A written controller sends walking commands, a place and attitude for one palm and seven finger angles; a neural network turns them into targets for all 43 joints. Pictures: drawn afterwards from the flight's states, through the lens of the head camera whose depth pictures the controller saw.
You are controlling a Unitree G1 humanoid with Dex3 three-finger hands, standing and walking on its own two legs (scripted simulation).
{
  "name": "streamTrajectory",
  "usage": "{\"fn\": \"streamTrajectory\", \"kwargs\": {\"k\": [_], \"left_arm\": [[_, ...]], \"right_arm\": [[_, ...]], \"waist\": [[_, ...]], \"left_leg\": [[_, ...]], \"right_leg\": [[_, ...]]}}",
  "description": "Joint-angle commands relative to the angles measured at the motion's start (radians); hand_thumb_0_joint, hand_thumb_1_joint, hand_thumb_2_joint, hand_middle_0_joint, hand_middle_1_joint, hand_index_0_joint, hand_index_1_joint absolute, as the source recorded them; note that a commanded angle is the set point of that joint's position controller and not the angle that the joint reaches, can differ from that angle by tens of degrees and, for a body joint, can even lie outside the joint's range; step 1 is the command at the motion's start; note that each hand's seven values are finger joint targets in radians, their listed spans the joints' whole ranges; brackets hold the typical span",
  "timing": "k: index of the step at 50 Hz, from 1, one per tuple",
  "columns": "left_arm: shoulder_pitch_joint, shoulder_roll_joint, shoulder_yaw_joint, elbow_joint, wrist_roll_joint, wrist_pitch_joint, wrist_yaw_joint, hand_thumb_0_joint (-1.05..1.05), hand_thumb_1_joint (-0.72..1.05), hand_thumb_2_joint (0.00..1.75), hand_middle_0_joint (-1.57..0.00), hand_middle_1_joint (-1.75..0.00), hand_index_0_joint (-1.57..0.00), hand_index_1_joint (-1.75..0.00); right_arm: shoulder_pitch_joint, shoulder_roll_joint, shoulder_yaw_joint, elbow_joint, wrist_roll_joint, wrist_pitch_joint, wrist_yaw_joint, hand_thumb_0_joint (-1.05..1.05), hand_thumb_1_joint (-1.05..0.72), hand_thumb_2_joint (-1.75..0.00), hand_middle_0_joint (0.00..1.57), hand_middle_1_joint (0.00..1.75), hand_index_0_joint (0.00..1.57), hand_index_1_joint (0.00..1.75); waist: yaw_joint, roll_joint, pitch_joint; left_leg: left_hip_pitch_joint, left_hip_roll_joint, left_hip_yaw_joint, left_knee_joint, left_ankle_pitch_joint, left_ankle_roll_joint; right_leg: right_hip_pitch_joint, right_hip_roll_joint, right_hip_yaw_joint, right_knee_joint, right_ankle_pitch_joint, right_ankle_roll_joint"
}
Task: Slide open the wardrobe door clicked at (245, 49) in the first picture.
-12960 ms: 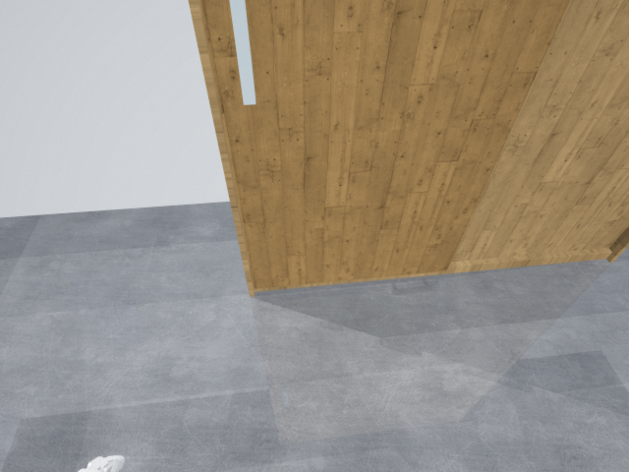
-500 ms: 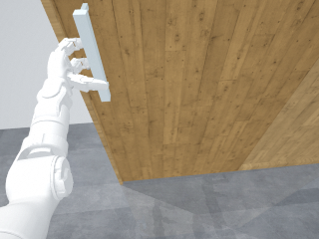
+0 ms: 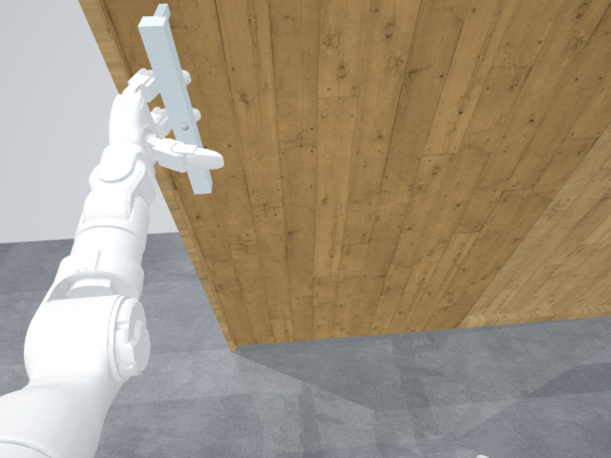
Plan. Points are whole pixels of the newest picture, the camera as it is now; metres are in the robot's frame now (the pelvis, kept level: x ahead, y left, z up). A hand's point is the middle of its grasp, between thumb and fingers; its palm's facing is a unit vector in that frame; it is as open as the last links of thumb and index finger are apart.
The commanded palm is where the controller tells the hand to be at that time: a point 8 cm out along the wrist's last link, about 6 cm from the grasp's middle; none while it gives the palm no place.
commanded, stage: slide the fingers in behind the handle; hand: left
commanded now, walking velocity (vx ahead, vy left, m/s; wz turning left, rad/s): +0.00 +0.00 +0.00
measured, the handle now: (185, 110) +0.52 +0.16 +0.19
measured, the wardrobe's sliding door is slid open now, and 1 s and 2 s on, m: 0.00 0.00 0.00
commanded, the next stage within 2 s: grip the handle and tug to test in 0.90 s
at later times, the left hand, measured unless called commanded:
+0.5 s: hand (196, 127) +0.47 +0.14 +0.20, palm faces +0.07 -1.00 +0.01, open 14.0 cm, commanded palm +0.44 +0.19 +0.19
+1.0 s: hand (197, 126) +0.48 +0.14 +0.19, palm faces +0.07 -1.00 +0.01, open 14.0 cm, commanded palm +0.45 +0.19 +0.19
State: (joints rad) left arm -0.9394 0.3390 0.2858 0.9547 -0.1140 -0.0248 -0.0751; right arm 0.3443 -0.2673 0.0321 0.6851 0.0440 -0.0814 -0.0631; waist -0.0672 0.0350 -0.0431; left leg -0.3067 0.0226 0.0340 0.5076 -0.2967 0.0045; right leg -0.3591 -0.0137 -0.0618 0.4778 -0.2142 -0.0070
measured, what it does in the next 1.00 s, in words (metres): stands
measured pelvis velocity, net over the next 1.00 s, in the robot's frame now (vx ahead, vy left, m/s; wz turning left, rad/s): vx -0.01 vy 0.00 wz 0.00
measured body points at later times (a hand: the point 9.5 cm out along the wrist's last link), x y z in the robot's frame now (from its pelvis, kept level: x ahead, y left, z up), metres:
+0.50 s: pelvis +0.00 +0.00 +0.00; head +0.02 -0.01 +0.45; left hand +0.46 +0.19 +0.20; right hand +0.08 -0.26 -0.12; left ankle -0.03 +0.11 -0.74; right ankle +0.01 -0.12 -0.74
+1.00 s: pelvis -0.01 +0.00 +0.00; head +0.02 -0.01 +0.45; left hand +0.47 +0.19 +0.19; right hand +0.05 -0.26 -0.12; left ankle -0.03 +0.12 -0.74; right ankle +0.01 -0.12 -0.74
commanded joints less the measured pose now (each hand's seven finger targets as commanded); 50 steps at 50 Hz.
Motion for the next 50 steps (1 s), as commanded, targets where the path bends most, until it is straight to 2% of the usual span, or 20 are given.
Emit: {"fn": "streamTrajectory", "kwargs": {"k": [1,5,8,12,15,17,20,24,27,28,30,33,36,37,40,42,46,47,49,50], "left_arm": [[-0.533,0.197,0.012,-0.28,-0.02,-0.059,0.005,0.0,-0.5,0.3,-0.3,-1.2,-0.3,-1.2],[-0.492,0.206,0.029,-0.27,-0.017,-0.044,0.017,0.0,-0.5,0.3,-0.3,-1.2,-0.3,-1.2],[-0.542,0.172,-0.013,-0.287,-0.005,-0.042,0.028,0.0,-0.5,0.3,-0.3,-1.2,-0.3,-1.2],[-0.492,0.195,0.029,-0.295,-0.016,-0.049,0.039,0.0,-0.5,0.3,-0.3,-1.2,-0.3,-1.2],[-0.503,0.147,-0.014,-0.303,-0.007,-0.045,0.038,0.0,-0.5,0.3,-0.3,-1.2,-0.3,-1.2],[-0.473,0.176,0.013,-0.266,-0.006,-0.037,0.043,0.0,-0.5,0.3,-0.3,-1.2,-0.3,-1.2],[-0.519,0.132,-0.02,-0.303,-0.012,-0.037,0.047,0.0,-0.5,0.3,-0.3,-1.2,-0.3,-1.2],[-0.514,0.154,-0.001,-0.313,-0.009,-0.045,0.054,0.0,-0.5,0.3,-0.3,-1.2,-0.3,-1.2],[-0.504,0.133,-0.027,-0.243,-0.006,-0.036,0.05,0.0,-0.5,0.3,-0.3,-1.2,-0.3,-1.2],[-0.527,0.154,-0.013,-0.243,-0.002,-0.038,0.051,0.0,-0.5,0.3,-0.3,-1.2,-0.3,-1.2],[-0.567,0.126,-0.036,-0.248,-0.005,-0.041,0.049,0.0,-0.5,0.3,-0.3,-1.2,-0.3,-1.2],[-0.594,0.152,-0.019,-0.236,-0.006,-0.061,0.055,0.0,-0.5,0.3,-0.3,-1.2,-0.3,-1.2],[-0.58,0.124,-0.033,-0.231,-0.007,-0.077,0.056,0.0,-0.5,0.3,-0.3,-1.2,-0.3,-1.2],[-0.555,0.144,-0.016,-0.192,-0.006,-0.076,0.057,0.0,-0.5,0.3,-0.3,-1.2,-0.3,-1.2],[-0.58,0.132,-0.032,-0.198,-0.004,-0.075,0.051,0.0,-0.5,0.3,-0.3,-1.2,-0.3,-1.2],[-0.587,0.152,-0.02,-0.171,-0.001,-0.075,0.053,0.0,-0.5,0.3,-0.3,-1.2,-0.3,-1.2],[-0.601,0.165,-0.008,-0.183,-0.002,-0.088,0.048,0.0,-0.5,0.3,-0.3,-1.2,-0.3,-1.2],[-0.591,0.173,-0.005,-0.179,0.0,-0.094,0.048,0.0,-0.5,0.3,-0.3,-1.2,-0.3,-1.2],[-0.587,0.173,0.0,-0.211,-0.003,-0.099,0.044,0.0,-0.5,0.3,-0.3,-1.2,-0.3,-1.2],[-0.55,0.196,0.027,-0.185,-0.004,-0.095,0.044,0.0,-0.5,0.3,-0.3,-1.2,-0.3,-1.2]], "right_arm": [[0.021,-0.127,-0.055,-0.101,0.003,-0.038,-0.011,0.0,-0.9,-0.9,0.2,0.3,0.2,0.3],[0.024,-0.129,-0.057,-0.096,0.002,-0.035,-0.011,0.0,-0.9,-0.9,0.2,0.3,0.2,0.3],[0.017,-0.124,-0.054,-0.095,0.003,-0.033,-0.012,0.0,-0.9,-0.9,0.2,0.3,0.2,0.3],[0.021,-0.127,-0.057,-0.095,-0.004,-0.037,-0.011,0.0,-0.9,-0.9,0.2,0.3,0.2,0.3],[0.008,-0.118,-0.056,-0.097,0.0,-0.04,-0.008,0.0,-0.9,-0.9,0.2,0.3,0.2,0.3],[0.012,-0.125,-0.057,-0.093,0.0,-0.034,-0.01,0.0,-0.9,-0.9,0.2,0.3,0.2,0.3],[-0.001,-0.116,-0.053,-0.099,0.001,-0.039,-0.009,0.0,-0.9,-0.9,0.2,0.3,0.2,0.3],[-0.004,-0.117,-0.055,-0.101,-0.001,-0.04,-0.01,0.0,-0.9,-0.9,0.2,0.3,0.2,0.3],[-0.005,-0.119,-0.049,-0.093,0.001,-0.035,-0.012,0.0,-0.9,-0.9,0.2,0.3,0.2,0.3],[-0.002,-0.121,-0.05,-0.089,0.003,-0.036,-0.013,0.0,-0.9,-0.9,0.2,0.3,0.2,0.3],[-0.007,-0.115,-0.048,-0.09,0.003,-0.039,-0.015,0.0,-0.9,-0.9,0.2,0.3,0.2,0.3],[0.004,-0.118,-0.048,-0.083,-0.001,-0.044,-0.017,0.0,-0.9,-0.9,0.2,0.3,0.2,0.3],[0.006,-0.113,-0.05,-0.08,-0.002,-0.055,-0.012,0.0,-0.9,-0.9,0.2,0.3,0.2,0.3],[0.019,-0.122,-0.051,-0.073,-0.004,-0.051,-0.013,0.0,-0.9,-0.9,0.2,0.3,0.2,0.3],[0.013,-0.121,-0.049,-0.077,-0.001,-0.053,-0.011,0.0,-0.9,-0.9,0.2,0.3,0.2,0.3],[0.026,-0.127,-0.051,-0.069,-0.003,-0.052,-0.013,0.0,-0.9,-0.9,0.2,0.3,0.2,0.3],[0.034,-0.124,-0.052,-0.069,-0.003,-0.058,-0.011,0.0,-0.9,-0.9,0.2,0.3,0.2,0.3],[0.041,-0.128,-0.056,-0.068,-0.005,-0.057,-0.011,0.0,-0.9,-0.9,0.2,0.3,0.2,0.3],[0.039,-0.126,-0.054,-0.073,-0.004,-0.06,-0.008,0.0,-0.9,-0.9,0.2,0.3,0.2,0.3],[0.043,-0.126,-0.056,-0.071,-0.004,-0.06,-0.008,0.0,-0.9,-0.9,0.2,0.3,0.2,0.3]], "waist": [[0.004,-0.003,-0.381],[0.01,-0.044,-0.353],[-0.004,0.001,-0.328],[0.014,-0.054,-0.373],[0.005,-0.031,-0.346],[0.011,-0.046,-0.328],[0.003,-0.045,-0.334],[0.013,-0.048,-0.359],[-0.001,-0.061,-0.287],[-0.004,-0.062,-0.288],[-0.009,-0.025,-0.303],[-0.009,-0.036,-0.33],[-0.008,-0.025,-0.35],[-0.009,-0.069,-0.337],[-0.011,-0.037,-0.33],[-0.017,-0.064,-0.314],[-0.017,-0.048,-0.342],[-0.014,-0.063,-0.343],[-0.008,-0.022,-0.364],[0.002,-0.049,-0.358]], "left_leg": [[0.109,-0.019,-0.024,-0.038,0.336,0.025],[0.092,-0.017,-0.023,-0.045,0.328,0.028],[0.098,-0.016,-0.026,-0.049,0.311,0.026],[0.098,-0.018,-0.021,-0.049,0.334,0.028],[0.105,-0.017,-0.015,-0.052,0.323,0.027],[0.09,-0.016,-0.017,-0.054,0.308,0.027],[0.106,-0.017,-0.018,-0.056,0.301,0.027],[0.107,-0.019,-0.017,-0.054,0.303,0.028],[0.077,-0.018,-0.019,-0.062,0.258,0.028],[0.078,-0.017,-0.023,-0.063,0.249,0.027],[0.094,-0.019,-0.021,-0.058,0.243,0.026],[0.093,-0.02,-0.03,-0.056,0.248,0.025],[0.11,-0.02,-0.028,-0.048,0.264,0.024],[0.089,-0.017,-0.032,-0.053,0.259,0.024],[0.086,-0.019,-0.028,-0.055,0.244,0.023],[0.074,-0.017,-0.031,-0.056,0.23,0.025],[0.078,-0.019,-0.027,-0.051,0.239,0.025],[0.075,-0.017,-0.03,-0.051,0.251,0.026],[0.092,-0.017,-0.026,-0.049,0.274,0.024],[0.078,-0.016,-0.025,-0.048,0.273,0.024]], "right_leg": [[0.219,0.018,0.024,-0.011,0.352,-0.021],[0.223,0.02,0.021,-0.017,0.347,-0.02],[0.195,0.017,0.02,-0.022,0.313,-0.02],[0.25,0.017,0.019,-0.019,0.351,-0.021],[0.219,0.018,0.023,-0.022,0.345,-0.019],[0.227,0.016,0.02,-0.026,0.322,-0.021],[0.213,0.017,0.022,-0.028,0.321,-0.019],[0.231,0.016,0.027,-0.025,0.328,-0.019],[0.201,0.012,0.024,-0.038,0.279,-0.017],[0.19,0.014,0.024,-0.037,0.268,-0.018],[0.176,0.013,0.028,-0.037,0.26,-0.018],[0.187,0.013,0.027,-0.03,0.258,-0.018],[0.181,0.016,0.028,-0.026,0.274,-0.02],[0.191,0.015,0.02,-0.026,0.266,-0.018],[0.177,0.015,0.026,-0.026,0.26,-0.018],[0.173,0.014,0.023,-0.03,0.24,-0.016],[0.178,0.016,0.029,-0.026,0.259,-0.017],[0.188,0.016,0.025,-0.025,0.262,-0.017],[0.191,0.018,0.029,-0.021,0.287,-0.019],[0.2,0.019,0.027,-0.019,0.29,-0.019]]}}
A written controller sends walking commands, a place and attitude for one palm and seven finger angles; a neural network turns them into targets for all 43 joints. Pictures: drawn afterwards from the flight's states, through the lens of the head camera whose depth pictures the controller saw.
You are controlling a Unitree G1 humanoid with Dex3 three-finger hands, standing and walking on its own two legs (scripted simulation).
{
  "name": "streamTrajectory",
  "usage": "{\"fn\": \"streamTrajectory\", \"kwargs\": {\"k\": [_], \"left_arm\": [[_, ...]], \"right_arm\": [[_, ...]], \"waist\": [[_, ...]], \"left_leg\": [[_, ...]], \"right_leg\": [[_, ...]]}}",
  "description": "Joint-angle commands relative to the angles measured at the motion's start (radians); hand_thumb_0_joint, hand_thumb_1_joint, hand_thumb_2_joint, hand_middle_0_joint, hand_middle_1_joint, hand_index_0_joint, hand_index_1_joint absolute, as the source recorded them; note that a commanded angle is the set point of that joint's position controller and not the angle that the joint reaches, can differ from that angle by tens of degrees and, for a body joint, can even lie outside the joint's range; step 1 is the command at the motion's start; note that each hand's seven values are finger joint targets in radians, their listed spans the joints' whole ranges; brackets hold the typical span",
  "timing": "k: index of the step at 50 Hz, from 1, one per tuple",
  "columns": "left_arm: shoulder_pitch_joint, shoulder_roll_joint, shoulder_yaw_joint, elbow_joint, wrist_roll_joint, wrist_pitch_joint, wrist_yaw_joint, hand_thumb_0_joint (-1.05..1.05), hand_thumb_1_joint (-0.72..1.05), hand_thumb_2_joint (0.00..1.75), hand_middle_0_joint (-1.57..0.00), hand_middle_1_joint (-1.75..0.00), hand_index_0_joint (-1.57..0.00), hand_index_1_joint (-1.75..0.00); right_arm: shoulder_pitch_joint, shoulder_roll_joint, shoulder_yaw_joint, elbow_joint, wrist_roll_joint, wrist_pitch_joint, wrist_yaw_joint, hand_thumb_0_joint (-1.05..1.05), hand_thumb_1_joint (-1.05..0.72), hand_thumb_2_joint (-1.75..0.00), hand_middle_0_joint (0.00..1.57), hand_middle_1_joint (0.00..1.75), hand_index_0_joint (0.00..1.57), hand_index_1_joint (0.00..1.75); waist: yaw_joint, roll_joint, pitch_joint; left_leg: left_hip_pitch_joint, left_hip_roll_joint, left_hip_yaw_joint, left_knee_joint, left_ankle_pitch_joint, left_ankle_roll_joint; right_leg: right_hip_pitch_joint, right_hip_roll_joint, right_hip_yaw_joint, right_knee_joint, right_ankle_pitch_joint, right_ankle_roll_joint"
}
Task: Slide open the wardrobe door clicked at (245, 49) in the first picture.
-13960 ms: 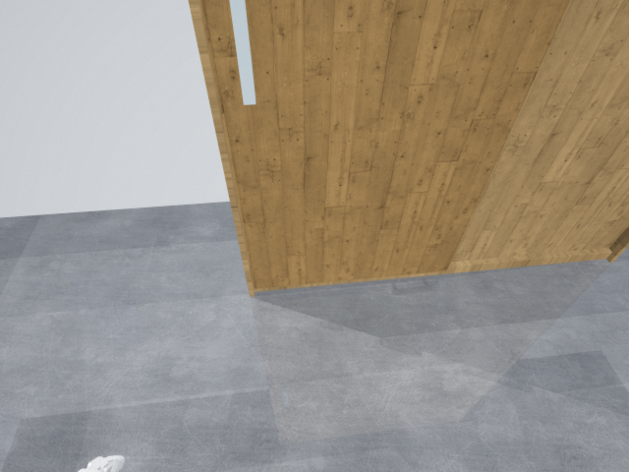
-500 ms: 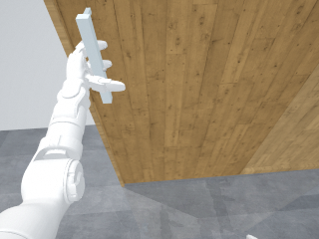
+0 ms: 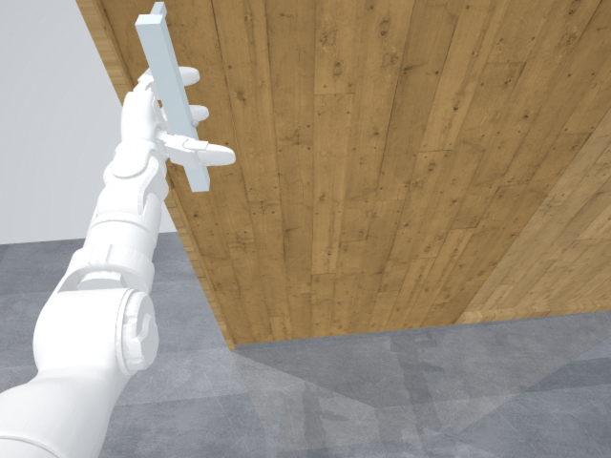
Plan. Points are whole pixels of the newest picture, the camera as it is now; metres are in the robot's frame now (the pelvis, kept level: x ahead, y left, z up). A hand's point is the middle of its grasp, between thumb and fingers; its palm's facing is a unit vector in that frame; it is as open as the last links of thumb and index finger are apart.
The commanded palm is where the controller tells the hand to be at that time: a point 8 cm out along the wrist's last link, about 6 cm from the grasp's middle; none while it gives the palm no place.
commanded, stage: grip the handle and tug to test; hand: left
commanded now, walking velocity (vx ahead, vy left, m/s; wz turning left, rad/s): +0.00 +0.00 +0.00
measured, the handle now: (182, 108) +0.53 +0.16 +0.19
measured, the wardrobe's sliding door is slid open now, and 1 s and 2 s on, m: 0.00 0.00 0.01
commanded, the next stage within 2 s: tug the door sideways, standing still in 1.42 s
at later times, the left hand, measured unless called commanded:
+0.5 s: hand (196, 123) +0.48 +0.14 +0.19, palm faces +0.08 -1.00 +0.00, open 8.5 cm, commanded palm +0.45 +0.18 +0.19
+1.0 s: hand (194, 123) +0.48 +0.14 +0.19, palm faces +0.08 -1.00 +0.01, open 5.6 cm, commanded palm +0.45 +0.19 +0.19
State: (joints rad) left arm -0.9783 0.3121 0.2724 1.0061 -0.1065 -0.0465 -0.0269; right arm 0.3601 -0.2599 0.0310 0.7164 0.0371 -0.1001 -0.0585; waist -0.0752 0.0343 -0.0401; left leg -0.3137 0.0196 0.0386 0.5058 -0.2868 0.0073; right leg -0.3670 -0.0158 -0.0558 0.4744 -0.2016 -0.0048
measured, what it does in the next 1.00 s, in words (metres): stands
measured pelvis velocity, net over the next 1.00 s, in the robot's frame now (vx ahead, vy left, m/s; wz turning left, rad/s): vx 0.01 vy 0.00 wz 0.01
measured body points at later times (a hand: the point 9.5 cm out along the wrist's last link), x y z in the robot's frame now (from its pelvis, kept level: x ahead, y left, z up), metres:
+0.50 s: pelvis +0.01 +0.00 +0.00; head +0.03 -0.01 +0.45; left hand +0.47 +0.19 +0.20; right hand +0.09 -0.25 -0.12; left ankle -0.02 +0.11 -0.74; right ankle +0.02 -0.12 -0.74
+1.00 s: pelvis +0.01 +0.00 +0.00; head +0.03 -0.01 +0.45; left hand +0.47 +0.19 +0.20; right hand +0.10 -0.26 -0.12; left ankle -0.02 +0.11 -0.74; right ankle +0.02 -0.12 -0.74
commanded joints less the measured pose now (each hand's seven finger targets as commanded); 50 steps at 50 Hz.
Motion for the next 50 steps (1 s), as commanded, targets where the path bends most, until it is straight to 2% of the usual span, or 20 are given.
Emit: {"fn": "streamTrajectory", "kwargs": {"k": [1,4,7,10,12,15,18,20,22,25,28,30,33,34,37,40,44,46,48,50], "left_arm": [[-0.5,0.221,0.035,-0.23,-0.012,-0.068,-0.008,0.0,-0.45,0.32,-0.3,-1.21,-0.3,-1.21],[-0.529,0.194,0.002,-0.284,-0.003,-0.068,-0.009,0.0,-0.31,0.38,-0.32,-1.23,-0.32,-1.23],[-0.506,0.173,-0.003,-0.308,-0.018,-0.062,-0.005,0.0,-0.17,0.44,-0.33,-1.25,-0.33,-1.25],[-0.514,0.167,-0.002,-0.278,-0.018,-0.038,0.003,0.0,-0.03,0.5,-0.35,-1.27,-0.35,-1.27],[-0.507,0.211,0.028,-0.291,-0.007,-0.039,0.012,0.0,0.06,0.54,-0.36,-1.28,-0.36,-1.28],[-0.527,0.147,-0.028,-0.309,-0.003,-0.036,0.008,0.0,0.2,0.6,-0.38,-1.3,-0.38,-1.3],[-0.514,0.145,-0.018,-0.299,-0.016,-0.034,0.009,0.0,0.34,0.66,-0.39,-1.32,-0.39,-1.32],[-0.523,0.145,-0.017,-0.328,-0.016,-0.035,0.01,0.0,0.43,0.7,-0.4,-1.33,-0.4,-1.33],[-0.493,0.148,-0.015,-0.339,-0.012,-0.039,0.011,0.0,0.53,0.74,-0.41,-1.35,-0.41,-1.35],[-0.485,0.101,-0.051,-0.355,-0.02,-0.028,0.005,0.0,0.67,0.8,-0.43,-1.37,-0.43,-1.37],[-0.463,0.14,-0.016,-0.345,-0.018,-0.015,0.012,0.0,0.81,0.86,-0.44,-1.39,-0.44,-1.39],[-0.488,0.107,-0.049,-0.376,-0.017,-0.012,0.008,0.0,0.9,0.9,-0.45,-1.4,-0.45,-1.4],[-0.455,0.104,-0.041,-0.407,-0.023,-0.011,0.009,0.0,0.9,0.9,-0.45,-1.4,-0.45,-1.4],[-0.455,0.116,-0.028,-0.418,-0.026,-0.01,0.009,0.0,0.9,0.9,-0.45,-1.4,-0.45,-1.4],[-0.409,0.145,-0.003,-0.38,-0.027,0.003,0.008,0.0,0.9,0.9,-0.45,-1.4,-0.45,-1.4],[-0.438,0.154,-0.004,-0.388,-0.024,0.012,0.003,0.0,0.9,0.9,-0.45,-1.4,-0.45,-1.4],[-0.433,0.166,0.005,-0.358,-0.02,0.019,0.005,0.0,0.9,0.9,-0.45,-1.4,-0.45,-1.4],[-0.464,0.144,-0.021,-0.345,-0.016,0.023,0.002,0.0,0.9,0.9,-0.45,-1.4,-0.45,-1.4],[-0.464,0.151,-0.015,-0.34,-0.015,0.017,0.005,0.0,0.9,0.9,-0.45,-1.4,-0.45,-1.4],[-0.484,0.131,-0.034,-0.361,-0.013,0.01,0.006,0.0,0.9,0.9,-0.45,-1.4,-0.45,-1.4]], "right_arm": [[0.026,-0.135,-0.053,-0.105,0.003,-0.039,-0.012,0.0,-0.9,-0.9,0.2,0.3,0.2,0.3],[0.022,-0.132,-0.056,-0.112,0.005,-0.037,-0.01,0.0,-0.9,-0.9,0.2,0.3,0.2,0.3],[0.024,-0.133,-0.061,-0.112,0.004,-0.039,-0.01,0.0,-0.9,-0.9,0.2,0.3,0.2,0.3],[0.02,-0.132,-0.057,-0.102,0.005,-0.038,-0.01,0.0,-0.9,-0.9,0.2,0.3,0.2,0.3],[0.023,-0.136,-0.058,-0.103,0.001,-0.034,-0.012,0.0,-0.9,-0.9,0.2,0.3,0.2,0.3],[0.014,-0.125,-0.056,-0.107,0.005,-0.035,-0.009,0.0,-0.9,-0.9,0.2,0.3,0.2,0.3],[0.013,-0.129,-0.056,-0.109,0.004,-0.033,-0.01,0.0,-0.9,-0.9,0.2,0.3,0.2,0.3],[0.007,-0.125,-0.056,-0.111,0.003,-0.032,-0.009,0.0,-0.9,-0.9,0.2,0.3,0.2,0.3],[0.01,-0.126,-0.06,-0.113,0.001,-0.031,-0.007,0.0,-0.9,-0.9,0.2,0.3,0.2,0.3],[-0.008,-0.12,-0.055,-0.117,0.006,-0.029,-0.004,0.0,-0.9,-0.9,0.2,0.3,0.2,0.3],[-0.012,-0.123,-0.056,-0.116,0.005,-0.023,-0.008,0.0,-0.9,-0.9,0.2,0.3,0.2,0.3],[-0.019,-0.117,-0.054,-0.121,0.007,-0.022,-0.007,0.0,-0.9,-0.9,0.2,0.3,0.2,0.3],[-0.026,-0.117,-0.055,-0.128,0.005,-0.02,-0.006,0.0,-0.9,-0.9,0.2,0.3,0.2,0.3],[-0.025,-0.118,-0.056,-0.128,0.004,-0.02,-0.006,0.0,-0.9,-0.9,0.2,0.3,0.2,0.3],[-0.028,-0.125,-0.055,-0.127,0.004,-0.01,-0.011,0.0,-0.9,-0.9,0.2,0.3,0.2,0.3],[-0.036,-0.12,-0.051,-0.129,0.008,-0.006,-0.015,0.0,-0.9,-0.9,0.2,0.3,0.2,0.3],[-0.032,-0.121,-0.052,-0.127,0.009,0.001,-0.02,0.0,-0.9,-0.9,0.2,0.3,0.2,0.3],[-0.034,-0.117,-0.05,-0.125,0.009,0.001,-0.021,0.0,-0.9,-0.9,0.2,0.3,0.2,0.3],[-0.027,-0.12,-0.051,-0.125,0.007,0.001,-0.022,0.0,-0.9,-0.9,0.2,0.3,0.2,0.3],[-0.03,-0.115,-0.052,-0.126,0.007,-0.002,-0.021,0.0,-0.9,-0.9,0.2,0.3,0.2,0.3]], "waist": [[0.009,-0.06,-0.351],[0.0,-0.004,-0.358],[0.004,-0.033,-0.381],[-0.001,-0.05,-0.327],[0.011,-0.037,-0.353],[-0.005,-0.007,-0.34],[0.0,-0.048,-0.35],[0.005,-0.012,-0.373],[0.013,-0.028,-0.387],[0.006,-0.037,-0.365],[0.017,-0.035,-0.359],[0.01,-0.024,-0.355],[0.023,-0.007,-0.391],[0.024,-0.033,-0.403],[0.029,-0.077,-0.353],[0.024,-0.04,-0.342],[0.021,-0.062,-0.33],[0.01,-0.035,-0.315],[0.013,-0.051,-0.328],[0.01,-0.022,-0.354]], "left_leg": [[0.07,-0.013,-0.028,-0.052,0.253,0.021],[0.099,-0.012,-0.026,-0.047,0.276,0.02],[0.121,-0.008,-0.033,-0.044,0.31,0.019],[0.096,-0.009,-0.033,-0.056,0.269,0.019],[0.097,-0.011,-0.03,-0.053,0.28,0.021],[0.119,-0.01,-0.031,-0.049,0.292,0.018],[0.117,-0.009,-0.035,-0.049,0.307,0.019],[0.135,-0.011,-0.028,-0.042,0.333,0.016],[0.141,-0.008,-0.034,-0.038,0.367,0.016],[0.142,-0.009,-0.03,-0.04,0.366,0.016],[0.134,-0.01,-0.029,-0.044,0.354,0.019],[0.145,-0.01,-0.031,-0.044,0.367,0.017],[0.165,-0.01,-0.03,-0.038,0.403,0.016],[0.168,-0.01,-0.03,-0.037,0.412,0.017],[0.13,-0.011,-0.023,-0.047,0.38,0.021],[0.132,-0.013,-0.019,-0.052,0.362,0.021],[0.123,-0.013,-0.023,-0.053,0.353,0.024],[0.122,-0.014,-0.021,-0.053,0.325,0.022],[0.124,-0.015,-0.026,-0.054,0.332,0.024],[0.142,-0.017,-0.022,-0.048,0.34,0.022]], "right_leg": [[0.213,0.021,0.021,-0.017,0.275,-0.02],[0.197,0.022,0.02,-0.016,0.28,-0.022],[0.211,0.024,0.012,-0.015,0.296,-0.023],[0.188,0.025,0.012,-0.024,0.269,-0.02],[0.212,0.02,0.015,-0.022,0.275,-0.022],[0.18,0.023,0.014,-0.022,0.282,-0.022],[0.198,0.024,0.012,-0.016,0.299,-0.023],[0.204,0.022,0.015,-0.012,0.324,-0.023],[0.222,0.021,0.009,-0.007,0.34,-0.025],[0.214,0.024,0.009,-0.008,0.354,-0.023],[0.219,0.021,0.01,-0.012,0.342,-0.023],[0.214,0.023,0.01,-0.012,0.35,-0.024],[0.235,0.022,0.01,-0.007,0.377,-0.026],[0.247,0.023,0.009,-0.006,0.393,-0.025],[0.264,0.02,0.006,-0.015,0.382,-0.023],[0.251,0.019,0.013,-0.021,0.376,-0.023],[0.246,0.019,0.011,-0.024,0.364,-0.022],[0.224,0.017,0.013,-0.029,0.339,-0.021],[0.23,0.018,0.012,-0.026,0.339,-0.021],[0.226,0.018,0.016,-0.024,0.345,-0.021]]}}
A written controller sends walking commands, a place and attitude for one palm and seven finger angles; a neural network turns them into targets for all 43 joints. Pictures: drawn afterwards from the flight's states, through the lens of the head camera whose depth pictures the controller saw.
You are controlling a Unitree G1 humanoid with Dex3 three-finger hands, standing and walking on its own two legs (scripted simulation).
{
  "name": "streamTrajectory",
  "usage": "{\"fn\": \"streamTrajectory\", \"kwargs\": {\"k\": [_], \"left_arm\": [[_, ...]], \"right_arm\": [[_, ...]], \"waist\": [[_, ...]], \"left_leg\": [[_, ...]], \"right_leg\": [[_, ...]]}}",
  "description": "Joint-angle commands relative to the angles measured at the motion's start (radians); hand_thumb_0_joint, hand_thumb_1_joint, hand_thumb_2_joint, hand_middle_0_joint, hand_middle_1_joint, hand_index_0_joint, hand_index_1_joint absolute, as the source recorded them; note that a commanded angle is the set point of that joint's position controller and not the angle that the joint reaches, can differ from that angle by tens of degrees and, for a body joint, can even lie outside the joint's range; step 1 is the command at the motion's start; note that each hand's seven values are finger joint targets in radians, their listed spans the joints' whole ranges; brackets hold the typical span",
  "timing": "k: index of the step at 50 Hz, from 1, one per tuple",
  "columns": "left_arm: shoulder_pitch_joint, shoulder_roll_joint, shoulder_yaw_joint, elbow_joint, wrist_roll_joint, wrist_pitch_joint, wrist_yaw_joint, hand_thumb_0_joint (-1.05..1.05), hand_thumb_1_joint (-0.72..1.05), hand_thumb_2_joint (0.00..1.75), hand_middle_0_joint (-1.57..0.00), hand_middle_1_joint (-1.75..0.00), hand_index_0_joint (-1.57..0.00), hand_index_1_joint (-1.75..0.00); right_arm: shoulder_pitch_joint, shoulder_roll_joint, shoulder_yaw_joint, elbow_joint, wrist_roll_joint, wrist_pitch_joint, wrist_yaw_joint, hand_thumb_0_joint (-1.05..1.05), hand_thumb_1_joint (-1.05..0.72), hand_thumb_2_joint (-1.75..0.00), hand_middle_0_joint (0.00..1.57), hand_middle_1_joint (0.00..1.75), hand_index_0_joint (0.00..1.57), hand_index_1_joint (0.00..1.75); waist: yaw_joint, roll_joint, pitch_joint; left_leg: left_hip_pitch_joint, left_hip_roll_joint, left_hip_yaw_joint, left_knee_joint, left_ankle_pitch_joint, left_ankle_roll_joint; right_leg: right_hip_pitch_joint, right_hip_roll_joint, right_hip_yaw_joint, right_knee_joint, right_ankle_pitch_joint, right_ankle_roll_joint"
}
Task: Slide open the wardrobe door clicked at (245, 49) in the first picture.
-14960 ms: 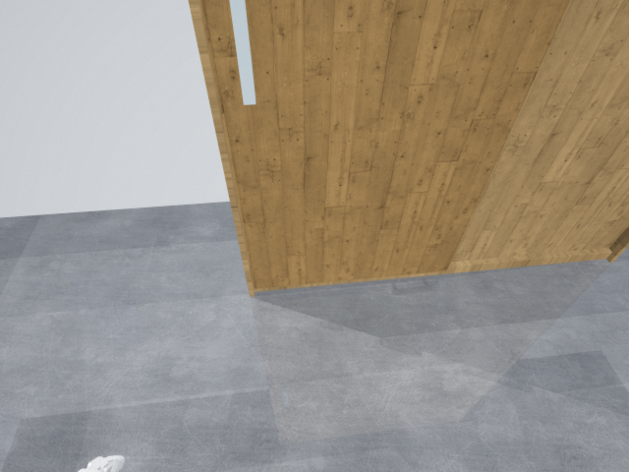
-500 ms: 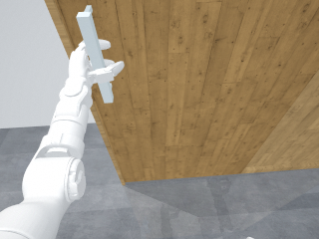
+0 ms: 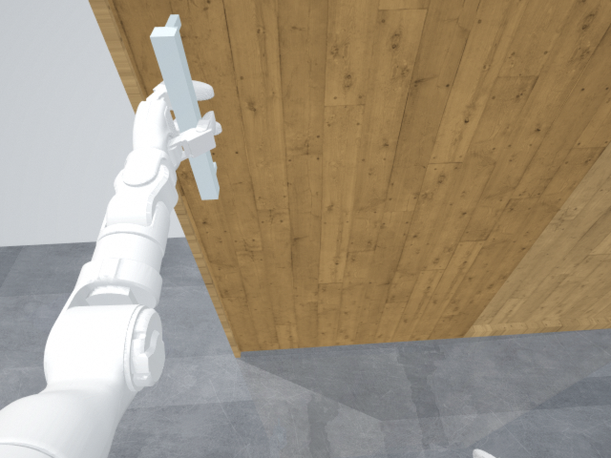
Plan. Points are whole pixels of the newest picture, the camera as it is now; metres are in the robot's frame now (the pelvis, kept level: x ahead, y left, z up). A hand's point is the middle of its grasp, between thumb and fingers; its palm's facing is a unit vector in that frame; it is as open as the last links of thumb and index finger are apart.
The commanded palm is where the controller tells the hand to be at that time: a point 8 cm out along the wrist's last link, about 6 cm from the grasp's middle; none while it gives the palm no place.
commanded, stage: grip the handle and tug to test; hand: left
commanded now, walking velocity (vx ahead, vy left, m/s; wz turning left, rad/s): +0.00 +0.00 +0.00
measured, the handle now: (194, 118) +0.52 +0.16 +0.19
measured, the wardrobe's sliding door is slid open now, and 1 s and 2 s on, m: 0.00 0.01 0.10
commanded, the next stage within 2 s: tug the door sideways, standing still in 0.42 s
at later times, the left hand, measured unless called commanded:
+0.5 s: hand (207, 134) +0.47 +0.13 +0.19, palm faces +0.08 -1.00 +0.01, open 5.8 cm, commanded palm +0.42 +0.18 +0.19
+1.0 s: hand (211, 132) +0.47 +0.13 +0.19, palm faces +0.12 -0.99 -0.02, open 5.7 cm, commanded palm +0.45 +0.13 +0.19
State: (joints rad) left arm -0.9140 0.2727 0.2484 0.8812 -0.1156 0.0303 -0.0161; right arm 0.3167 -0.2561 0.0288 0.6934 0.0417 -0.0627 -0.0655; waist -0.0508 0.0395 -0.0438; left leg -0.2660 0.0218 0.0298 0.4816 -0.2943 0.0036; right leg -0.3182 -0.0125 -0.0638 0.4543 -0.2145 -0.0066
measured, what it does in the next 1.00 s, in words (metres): stands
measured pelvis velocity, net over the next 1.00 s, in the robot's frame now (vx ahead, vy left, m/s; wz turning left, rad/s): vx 0.01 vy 0.01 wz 0.04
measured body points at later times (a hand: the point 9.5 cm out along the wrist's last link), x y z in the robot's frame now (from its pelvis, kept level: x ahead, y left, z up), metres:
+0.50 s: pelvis +0.02 +0.00 +0.00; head +0.03 -0.01 +0.45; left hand +0.46 +0.19 +0.19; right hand +0.10 -0.25 -0.12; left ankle -0.03 +0.12 -0.74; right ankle +0.01 -0.12 -0.74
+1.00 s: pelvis +0.01 +0.01 +0.00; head +0.03 +0.00 +0.45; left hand +0.46 +0.18 +0.20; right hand +0.13 -0.23 -0.12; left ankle -0.03 +0.12 -0.74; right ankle +0.01 -0.12 -0.74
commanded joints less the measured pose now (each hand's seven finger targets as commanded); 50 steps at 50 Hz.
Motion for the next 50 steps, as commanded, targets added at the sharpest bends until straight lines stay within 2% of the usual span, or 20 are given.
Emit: {"fn": "streamTrajectory", "kwargs": {"k": [1,5,9,12,13,14,16,17,18,22,24,26,27,28,30,32,35,38,40,50], "left_arm": [[-0.539,0.157,-0.017,-0.226,-0.005,-0.067,-0.004,0.0,0.9,0.9,-0.45,-1.4,-0.45,-1.4],[-0.534,0.137,-0.036,-0.232,-0.005,-0.074,-0.004,0.0,0.9,0.9,-0.45,-1.4,-0.45,-1.4],[-0.46,0.155,-0.008,-0.275,-0.014,-0.074,-0.008,0.0,0.9,0.9,-0.45,-1.4,-0.45,-1.4],[-0.4,0.139,-0.014,-0.288,-0.023,-0.06,-0.013,0.0,0.9,0.9,-0.45,-1.4,-0.45,-1.4],[-0.405,0.138,-0.013,-0.323,-0.026,-0.057,-0.013,0.0,0.9,0.9,-0.45,-1.4,-0.45,-1.4],[-0.376,0.148,0.005,-0.348,-0.028,-0.052,-0.012,0.0,0.9,0.9,-0.45,-1.4,-0.45,-1.4],[-0.34,0.107,-0.021,-0.415,-0.034,-0.041,-0.014,0.0,0.9,0.9,-0.45,-1.4,-0.45,-1.4],[-0.281,0.119,-0.003,-0.438,-0.038,-0.035,-0.01,0.0,0.9,0.9,-0.45,-1.4,-0.45,-1.4],[-0.26,0.094,-0.022,-0.469,-0.043,-0.025,-0.014,0.0,0.9,0.9,-0.45,-1.4,-0.45,-1.4],[-0.22,0.086,-0.029,-0.55,-0.04,0.024,-0.008,0.0,0.9,0.9,-0.45,-1.4,-0.45,-1.4],[-0.164,0.135,0.032,-0.593,-0.044,0.049,-0.001,0.0,0.9,0.9,-0.45,-1.4,-0.45,-1.4],[-0.184,0.092,-0.013,-0.637,-0.039,0.074,-0.002,0.0,0.9,0.9,-0.45,-1.4,-0.45,-1.4],[-0.204,0.145,0.017,-0.617,-0.03,0.081,0.005,0.0,0.9,0.9,-0.45,-1.4,-0.45,-1.4],[-0.244,0.156,0.02,-0.606,-0.024,0.092,0.01,0.0,0.9,0.9,-0.45,-1.4,-0.45,-1.4],[-0.348,0.084,-0.052,-0.566,-0.016,0.115,0.018,0.0,0.9,0.9,-0.45,-1.4,-0.45,-1.4],[-0.442,0.052,-0.087,-0.531,-0.008,0.121,0.038,0.0,0.9,0.9,-0.45,-1.4,-0.45,-1.4],[-0.489,-0.011,-0.13,-0.502,-0.007,0.114,0.052,0.0,0.9,0.9,-0.45,-1.4,-0.45,-1.4],[-0.52,-0.064,-0.172,-0.458,-0.01,0.089,0.055,0.0,0.9,0.9,-0.45,-1.4,-0.45,-1.4],[-0.544,-0.107,-0.199,-0.417,-0.018,0.07,0.051,0.0,0.9,0.9,-0.45,-1.4,-0.45,-1.4],[-0.664,-0.24,-0.297,-0.323,-0.027,-0.018,0.064,0.0,0.9,0.9,-0.45,-1.4,-0.45,-1.4]], "right_arm": [[0.016,-0.118,-0.049,-0.103,0.002,-0.042,-0.013,0.0,-0.9,-0.9,0.2,0.3,0.2,0.3],[0.019,-0.12,-0.05,-0.102,0.003,-0.047,-0.01,0.0,-0.9,-0.9,0.2,0.3,0.2,0.3],[0.012,-0.122,-0.053,-0.114,0.003,-0.047,-0.006,0.0,-0.9,-0.9,0.2,0.3,0.2,0.3],[0.0,-0.125,-0.054,-0.124,0.006,-0.045,-0.006,0.0,-0.9,-0.9,0.2,0.3,0.2,0.3],[-0.01,-0.121,-0.052,-0.127,0.007,-0.047,-0.005,0.0,-0.9,-0.9,0.2,0.3,0.2,0.3],[-0.013,-0.12,-0.054,-0.13,0.007,-0.046,-0.004,0.0,-0.9,-0.9,0.2,0.3,0.2,0.3],[-0.023,-0.114,-0.056,-0.139,0.007,-0.048,0.001,0.0,-0.9,-0.9,0.2,0.3,0.2,0.3],[-0.028,-0.117,-0.058,-0.148,0.006,-0.046,0.002,0.0,-0.9,-0.9,0.2,0.3,0.2,0.3],[-0.04,-0.112,-0.057,-0.151,0.01,-0.045,0.006,0.0,-0.9,-0.9,0.2,0.3,0.2,0.3],[-0.054,-0.115,-0.06,-0.161,0.009,-0.033,0.007,0.0,-0.9,-0.9,0.2,0.3,0.2,0.3],[-0.064,-0.112,-0.062,-0.167,0.007,-0.027,0.008,0.0,-0.9,-0.9,0.2,0.3,0.2,0.3],[-0.069,-0.107,-0.06,-0.167,0.007,-0.021,0.009,0.0,-0.9,-0.9,0.2,0.3,0.2,0.3],[-0.067,-0.114,-0.061,-0.161,0.007,-0.014,0.003,0.0,-0.9,-0.9,0.2,0.3,0.2,0.3],[-0.062,-0.113,-0.059,-0.153,0.005,-0.007,0.0,0.0,-0.9,-0.9,0.2,0.3,0.2,0.3],[-0.053,-0.106,-0.057,-0.137,0.003,-0.001,-0.005,0.0,-0.9,-0.9,0.2,0.3,0.2,0.3],[-0.039,-0.105,-0.059,-0.119,-0.001,0.001,-0.01,0.0,-0.9,-0.9,0.2,0.3,0.2,0.3],[-0.03,-0.095,-0.059,-0.101,-0.009,-0.003,-0.007,0.0,-0.9,-0.9,0.2,0.3,0.2,0.3],[-0.031,-0.093,-0.056,-0.092,-0.01,-0.006,-0.005,0.0,-0.9,-0.9,0.2,0.3,0.2,0.3],[-0.03,-0.09,-0.054,-0.084,-0.011,-0.013,-0.003,0.0,-0.9,-0.9,0.2,0.3,0.2,0.3],[-0.01,-0.089,-0.049,-0.05,-0.012,-0.065,0.015,0.0,-0.9,-0.9,0.2,0.3,0.2,0.3]], "waist": [[-0.013,-0.04,-0.344],[-0.018,-0.039,-0.344],[0.01,-0.047,-0.381],[0.018,-0.068,-0.358],[0.022,-0.026,-0.359],[0.032,-0.032,-0.38],[0.037,-0.033,-0.401],[0.054,-0.037,-0.409],[0.05,-0.024,-0.401],[0.053,-0.043,-0.392],[0.073,-0.037,-0.411],[0.057,-0.046,-0.405],[0.056,-0.039,-0.394],[0.046,-0.036,-0.38],[0.007,-0.028,-0.344],[-0.021,-0.027,-0.329],[-0.028,-0.005,-0.382],[-0.036,0.001,-0.379],[-0.042,-0.034,-0.378],[-0.066,0.001,-0.362]], "left_leg": [[0.087,-0.018,-0.018,-0.026,0.34,0.024],[0.096,-0.016,-0.021,-0.028,0.331,0.024],[0.103,-0.013,-0.016,-0.029,0.377,0.023],[0.09,-0.012,-0.013,-0.036,0.373,0.024],[0.104,-0.011,-0.01,-0.037,0.389,0.023],[0.116,-0.01,-0.009,-0.033,0.411,0.022],[0.142,-0.005,-0.006,-0.031,0.477,0.02],[0.142,-0.003,-0.007,-0.029,0.523,0.019],[0.154,-0.001,-0.004,-0.029,0.538,0.018],[0.165,0.001,-0.001,-0.029,0.597,0.018],[0.176,0.003,0.006,-0.028,0.638,0.017],[0.186,0.003,0.006,-0.029,0.658,0.015],[0.19,0.005,0.002,-0.026,0.67,0.015],[0.187,0.004,0.003,-0.026,0.67,0.017],[0.197,0.003,-0.001,-0.019,0.644,0.015],[0.208,0.002,-0.011,-0.005,0.638,0.018],[0.234,-0.004,-0.026,0.01,0.664,0.008],[0.241,-0.005,-0.036,0.014,0.648,0.006],[0.243,-0.004,-0.044,0.016,0.627,0.005],[0.241,0.0,-0.078,0.015,0.509,-0.01]], "right_leg": [[0.175,0.015,0.019,-0.003,0.348,-0.02],[0.162,0.016,0.018,-0.004,0.329,-0.021],[0.208,0.018,0.017,0.003,0.375,-0.024],[0.227,0.017,0.012,-0.002,0.372,-0.024],[0.222,0.018,0.016,0.0,0.386,-0.026],[0.234,0.019,0.016,0.003,0.401,-0.026],[0.249,0.02,0.014,0.007,0.447,-0.026],[0.275,0.018,0.01,0.01,0.467,-0.027],[0.266,0.02,0.012,0.009,0.478,-0.024],[0.291,0.018,0.006,0.008,0.524,-0.021],[0.313,0.019,0.011,0.01,0.568,-0.021],[0.307,0.019,0.007,0.007,0.585,-0.018],[0.307,0.016,0.007,0.005,0.582,-0.019],[0.295,0.019,0.009,0.003,0.593,-0.018],[0.237,0.02,0.006,-0.006,0.563,-0.014],[0.197,0.019,0.005,-0.008,0.537,-0.012],[0.178,0.019,0.002,0.005,0.534,-0.014],[0.151,0.019,0.0,0.009,0.5,-0.016],[0.135,0.021,-0.004,0.01,0.48,-0.015],[0.04,0.026,-0.012,0.018,0.335,-0.018]]}}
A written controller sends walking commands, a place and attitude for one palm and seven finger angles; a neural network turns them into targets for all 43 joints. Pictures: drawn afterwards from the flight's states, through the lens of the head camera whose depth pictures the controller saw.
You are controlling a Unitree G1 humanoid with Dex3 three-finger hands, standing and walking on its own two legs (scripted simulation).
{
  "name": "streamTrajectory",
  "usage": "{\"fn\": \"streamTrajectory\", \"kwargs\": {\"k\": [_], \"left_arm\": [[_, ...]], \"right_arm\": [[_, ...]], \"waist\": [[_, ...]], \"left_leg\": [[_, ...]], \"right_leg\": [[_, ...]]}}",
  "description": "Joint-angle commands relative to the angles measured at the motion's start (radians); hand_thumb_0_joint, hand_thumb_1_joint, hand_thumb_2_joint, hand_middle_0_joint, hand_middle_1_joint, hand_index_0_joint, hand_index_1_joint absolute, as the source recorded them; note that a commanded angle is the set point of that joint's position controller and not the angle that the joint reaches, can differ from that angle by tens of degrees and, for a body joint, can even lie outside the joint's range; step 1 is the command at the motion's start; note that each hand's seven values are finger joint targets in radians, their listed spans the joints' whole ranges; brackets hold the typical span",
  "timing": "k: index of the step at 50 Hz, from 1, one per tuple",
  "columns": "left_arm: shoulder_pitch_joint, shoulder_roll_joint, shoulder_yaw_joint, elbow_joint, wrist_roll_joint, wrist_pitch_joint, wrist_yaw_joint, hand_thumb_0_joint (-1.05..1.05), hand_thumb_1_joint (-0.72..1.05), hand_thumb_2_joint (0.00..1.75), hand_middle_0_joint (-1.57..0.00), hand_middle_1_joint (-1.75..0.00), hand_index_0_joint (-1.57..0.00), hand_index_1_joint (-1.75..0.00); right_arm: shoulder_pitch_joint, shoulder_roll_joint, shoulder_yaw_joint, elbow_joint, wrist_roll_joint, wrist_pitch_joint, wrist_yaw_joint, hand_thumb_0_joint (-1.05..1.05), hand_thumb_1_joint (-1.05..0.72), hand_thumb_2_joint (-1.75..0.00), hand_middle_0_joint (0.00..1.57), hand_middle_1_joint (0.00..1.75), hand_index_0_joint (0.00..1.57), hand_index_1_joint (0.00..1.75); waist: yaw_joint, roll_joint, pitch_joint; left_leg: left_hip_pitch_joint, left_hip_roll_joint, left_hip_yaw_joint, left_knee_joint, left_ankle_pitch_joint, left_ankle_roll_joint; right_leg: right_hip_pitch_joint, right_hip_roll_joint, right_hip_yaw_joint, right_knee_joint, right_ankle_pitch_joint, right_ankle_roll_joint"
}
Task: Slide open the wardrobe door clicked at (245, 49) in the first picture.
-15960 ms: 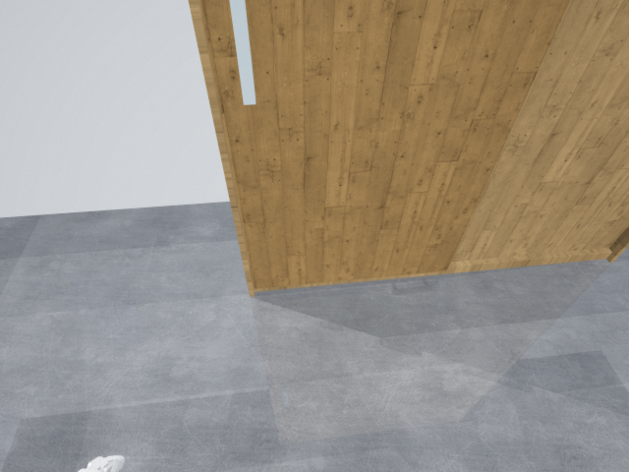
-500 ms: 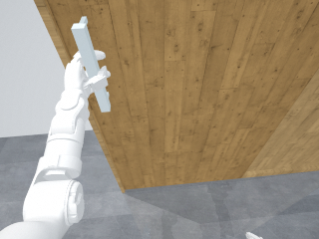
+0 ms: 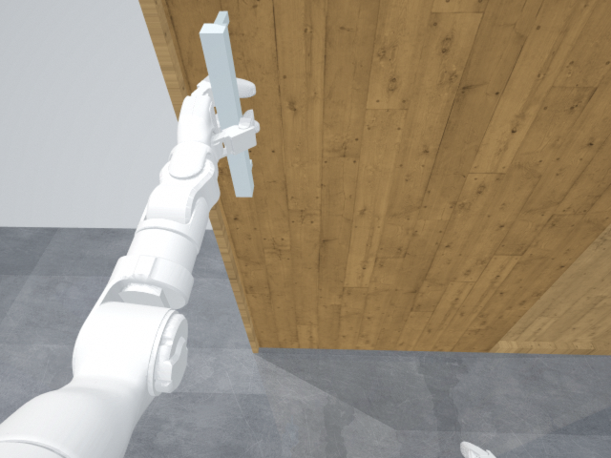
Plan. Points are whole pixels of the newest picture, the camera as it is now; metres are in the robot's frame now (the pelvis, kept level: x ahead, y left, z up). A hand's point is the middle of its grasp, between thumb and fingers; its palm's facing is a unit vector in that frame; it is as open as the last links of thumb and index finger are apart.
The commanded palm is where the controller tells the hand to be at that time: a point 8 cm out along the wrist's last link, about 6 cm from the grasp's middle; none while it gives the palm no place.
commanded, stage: tug the door sideways, standing still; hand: left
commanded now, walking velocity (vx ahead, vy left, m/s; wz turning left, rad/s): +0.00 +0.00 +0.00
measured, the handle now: (235, 115) +0.52 +0.13 +0.19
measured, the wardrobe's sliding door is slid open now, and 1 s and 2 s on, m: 0.01 0.10 0.47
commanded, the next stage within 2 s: step sideways, sliding the door along in 0.16 s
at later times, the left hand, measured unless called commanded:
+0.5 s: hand (287, 135) +0.47 +0.05 +0.19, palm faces -0.02 -1.00 -0.10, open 6.1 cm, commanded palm +0.45 +0.09 +0.19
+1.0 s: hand (323, 133) +0.48 +0.00 +0.19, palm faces +0.08 -1.00 -0.05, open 6.0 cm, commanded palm +0.45 +0.00 +0.19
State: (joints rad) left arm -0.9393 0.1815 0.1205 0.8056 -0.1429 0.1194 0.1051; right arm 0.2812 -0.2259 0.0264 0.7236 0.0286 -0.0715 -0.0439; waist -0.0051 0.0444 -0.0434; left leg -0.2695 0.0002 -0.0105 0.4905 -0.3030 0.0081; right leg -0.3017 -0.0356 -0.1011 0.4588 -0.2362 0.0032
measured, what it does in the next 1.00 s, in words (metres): steps to the right: left foot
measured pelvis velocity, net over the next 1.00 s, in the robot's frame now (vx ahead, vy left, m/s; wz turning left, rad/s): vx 0.00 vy -0.13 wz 0.03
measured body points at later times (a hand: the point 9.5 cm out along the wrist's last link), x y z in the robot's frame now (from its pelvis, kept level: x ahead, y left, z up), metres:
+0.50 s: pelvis -0.01 -0.02 -0.01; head +0.03 -0.04 +0.43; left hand +0.46 +0.10 +0.19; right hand +0.06 -0.27 -0.15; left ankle -0.04 +0.11 -0.74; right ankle -0.02 -0.12 -0.73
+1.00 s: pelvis +0.00 -0.13 -0.01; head +0.11 -0.12 +0.42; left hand +0.47 +0.06 +0.19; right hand +0.19 -0.35 -0.13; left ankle +0.00 +0.03 -0.74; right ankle +0.03 -0.27 -0.67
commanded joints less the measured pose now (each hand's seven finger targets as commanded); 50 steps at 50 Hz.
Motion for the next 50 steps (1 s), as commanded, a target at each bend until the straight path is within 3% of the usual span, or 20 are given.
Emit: {"fn": "streamTrajectory", "kwargs": {"k": [1,13,14,16,23,25,27,28,29,30,32,34,39,40,41,42,43,44,47,50], "left_arm": [[-0.648,-0.155,-0.176,-0.244,0.003,-0.114,-0.053,0.0,0.9,0.9,-0.45,-1.4,-0.45,-1.4],[-0.74,-0.201,-0.194,-0.172,0.011,-0.159,0.003,0.0,0.9,0.9,-0.45,-1.4,-0.45,-1.4],[-0.654,0.346,0.084,-0.151,0.091,-0.235,0.009,0.0,0.9,0.9,-0.45,-1.4,-0.45,-1.4],[-0.616,0.155,-0.053,-0.155,0.079,-0.285,-0.026,0.0,0.9,0.9,-0.45,-1.4,-0.45,-1.4],[-0.641,0.146,-0.076,-0.267,0.037,-0.31,-0.054,0.0,0.9,0.9,-0.45,-1.4,-0.45,-1.4],[-0.63,0.153,-0.07,-0.293,0.039,-0.311,-0.053,0.0,0.9,0.9,-0.45,-1.4,-0.45,-1.4],[-0.6,0.187,-0.046,-0.308,0.057,-0.3,-0.054,0.0,0.9,0.9,-0.45,-1.4,-0.45,-1.4],[-0.589,0.209,-0.03,-0.321,0.067,-0.299,-0.051,0.0,0.9,0.9,-0.45,-1.4,-0.45,-1.4],[-0.545,0.239,-0.001,-0.288,0.073,-0.29,-0.052,0.0,0.9,0.9,-0.45,-1.4,-0.45,-1.4],[-0.526,0.229,0.001,-0.29,0.075,-0.281,-0.056,0.0,0.9,0.9,-0.45,-1.4,-0.45,-1.4],[-0.559,0.163,-0.043,-0.357,0.079,-0.277,-0.061,0.0,0.9,0.9,-0.45,-1.4,-0.45,-1.4],[-0.545,0.189,-0.009,-0.398,0.096,-0.298,-0.05,0.0,0.9,0.9,-0.45,-1.4,-0.45,-1.4],[-0.569,0.13,-0.068,-0.523,0.092,-0.332,-0.041,0.0,0.9,0.9,-0.45,-1.4,-0.45,-1.4],[-0.583,0.112,-0.093,-0.55,0.09,-0.34,-0.04,0.0,0.9,0.9,-0.45,-1.4,-0.45,-1.4],[-0.613,0.088,-0.121,-0.58,0.077,-0.353,-0.042,0.0,0.9,0.9,-0.45,-1.4,-0.45,-1.4],[-0.632,0.014,-0.174,-0.601,0.048,-0.362,-0.054,0.0,0.9,0.9,-0.45,-1.4,-0.45,-1.4],[-0.653,-0.013,-0.169,-0.569,0.041,-0.364,-0.065,0.0,0.9,0.9,-0.45,-1.4,-0.45,-1.4],[-0.638,0.103,-0.092,-0.592,0.057,-0.357,-0.064,0.0,0.9,0.9,-0.45,-1.4,-0.45,-1.4],[-0.691,0.02,-0.173,-0.659,0.067,-0.354,-0.08,0.0,0.9,0.9,-0.45,-1.4,-0.45,-1.4],[-0.644,-0.065,-0.248,-0.651,0.063,-0.341,-0.095,0.0,0.9,0.9,-0.45,-1.4,-0.45,-1.4]], "right_arm": [[0.034,-0.12,-0.049,-0.073,0.0,-0.062,-0.004,0.0,-0.9,-0.9,0.2,0.3,0.2,0.3],[0.079,-0.122,-0.054,-0.019,-0.01,-0.116,0.01,0.0,-0.9,-0.9,0.2,0.3,0.2,0.3],[0.041,-0.193,-0.072,-0.026,-0.013,-0.093,-0.023,0.0,-0.9,-0.9,0.2,0.3,0.2,0.3],[0.017,-0.152,-0.063,-0.056,-0.01,-0.074,-0.037,0.0,-0.9,-0.9,0.2,0.3,0.2,0.3],[-0.031,-0.138,-0.066,-0.088,-0.014,-0.045,-0.061,0.0,-0.9,-0.9,0.2,0.3,0.2,0.3],[-0.029,-0.14,-0.065,-0.093,-0.012,-0.036,-0.056,0.0,-0.9,-0.9,0.2,0.3,0.2,0.3],[-0.038,-0.15,-0.072,-0.101,0.001,-0.026,-0.054,0.0,-0.9,-0.9,0.2,0.3,0.2,0.3],[-0.041,-0.127,-0.075,-0.099,0.004,-0.024,-0.056,0.0,-0.9,-0.9,0.2,0.3,0.2,0.3],[-0.063,-0.121,-0.083,-0.109,0.01,-0.022,-0.059,0.0,-0.9,-0.9,0.2,0.3,0.2,0.3],[-0.108,-0.115,-0.081,-0.119,0.005,-0.028,-0.064,0.0,-0.9,-0.9,0.2,0.3,0.2,0.3],[-0.121,-0.096,-0.068,-0.108,-0.012,-0.038,-0.068,0.0,-0.9,-0.9,0.2,0.3,0.2,0.3],[-0.119,-0.084,-0.059,-0.109,-0.032,-0.04,-0.074,0.0,-0.9,-0.9,0.2,0.3,0.2,0.3],[-0.123,-0.086,-0.067,-0.131,-0.029,-0.038,-0.079,0.0,-0.9,-0.9,0.2,0.3,0.2,0.3],[-0.101,-0.096,-0.077,-0.128,-0.02,-0.038,-0.076,0.0,-0.9,-0.9,0.2,0.3,0.2,0.3],[-0.082,-0.124,-0.097,-0.124,-0.01,-0.041,-0.064,0.0,-0.9,-0.9,0.2,0.3,0.2,0.3],[-0.112,-0.159,-0.11,-0.139,0.0,-0.04,-0.041,0.0,-0.9,-0.9,0.2,0.3,0.2,0.3],[-0.171,-0.117,-0.098,-0.135,0.002,-0.041,-0.007,0.0,-0.9,-0.9,0.2,0.3,0.2,0.3],[-0.171,-0.13,-0.11,-0.124,0.001,-0.042,-0.007,0.0,-0.9,-0.9,0.2,0.3,0.2,0.3],[-0.183,-0.136,-0.11,-0.116,0.007,-0.039,-0.007,0.0,-0.9,-0.9,0.2,0.3,0.2,0.3],[-0.15,-0.148,-0.116,-0.142,0.021,-0.047,-0.005,0.0,-0.9,-0.9,0.2,0.3,0.2,0.3]], "waist": [[-0.116,-0.01,-0.369],[-0.125,-0.031,-0.369],[-0.035,-0.051,-0.332],[-0.054,-0.049,-0.306],[-0.059,0.087,-0.205],[-0.053,0.077,-0.222],[-0.042,-0.005,-0.284],[-0.044,-0.13,-0.317],[-0.017,-0.302,-0.293],[0.013,-0.319,-0.24],[0.006,-0.207,-0.2],[0.008,-0.213,-0.233],[-0.006,-0.207,-0.33],[-0.031,-0.173,-0.368],[-0.067,-0.069,-0.423],[-0.066,0.218,-0.442],[-0.049,0.107,-0.419],[-0.046,0.092,-0.376],[-0.041,0.052,-0.299],[-0.062,0.181,-0.308]], "left_leg": [[0.247,0.022,-0.041,0.007,0.513,-0.017],[0.214,0.022,-0.052,0.009,0.455,-0.03],[0.088,0.085,-0.046,0.017,0.393,0.03],[0.068,0.1,-0.039,-0.01,0.302,0.035],[0.287,0.365,-0.357,-0.051,0.354,0.2],[0.287,0.337,-0.262,0.048,0.528,0.169],[0.101,0.206,-0.058,0.194,0.527,0.077],[-0.002,0.119,0.062,0.327,0.382,0.024],[-0.166,0.022,0.066,0.487,-0.031,-0.02],[-0.273,0.0,0.031,0.608,-0.264,-0.025],[-0.306,0.027,0.013,0.596,-0.273,-0.021],[-0.215,0.026,0.103,0.458,-0.197,-0.043],[0.036,0.047,0.214,0.059,0.069,-0.042],[0.221,0.092,0.18,-0.065,0.2,-0.01],[0.501,0.245,0.012,-0.123,0.494,0.073],[0.712,0.535,-0.351,-0.025,0.947,0.225],[0.694,0.621,-0.357,0.0,0.962,0.253],[0.71,0.631,-0.348,0.022,0.904,0.253],[0.52,0.544,-0.197,0.013,0.663,0.195],[0.422,0.43,0.011,0.009,0.638,0.135]], "right_leg": [[0.02,0.05,0.024,0.015,0.35,-0.028],[-0.017,0.053,0.021,0.032,0.295,-0.028],[0.075,-0.008,0.05,0.023,0.193,-0.006],[0.128,-0.021,0.041,0.054,0.174,-0.011],[-0.186,0.031,0.088,0.337,-0.218,-0.029],[-0.088,0.031,0.087,0.199,-0.142,-0.043],[0.236,-0.011,0.102,0.022,0.198,-0.061],[0.337,-0.129,0.191,-0.005,0.393,-0.099],[0.423,-0.233,0.328,-0.023,0.621,-0.185],[0.434,-0.283,0.394,-0.009,0.772,-0.217],[0.448,-0.278,0.329,0.036,0.848,-0.227],[0.425,-0.215,0.204,0.042,0.839,-0.192],[0.366,-0.149,0.126,0.115,0.828,-0.104],[0.239,-0.129,0.103,0.21,0.786,-0.048],[0.0,-0.079,0.083,0.399,0.609,0.022],[-0.337,0.027,0.125,0.668,-0.114,0.049],[-0.371,0.004,0.261,0.826,-0.3,-0.016],[-0.481,-0.034,0.247,0.836,-0.304,-0.023],[-0.416,-0.076,0.198,0.658,-0.232,-0.013],[-0.241,-0.046,0.058,0.435,-0.141,0.007]]}}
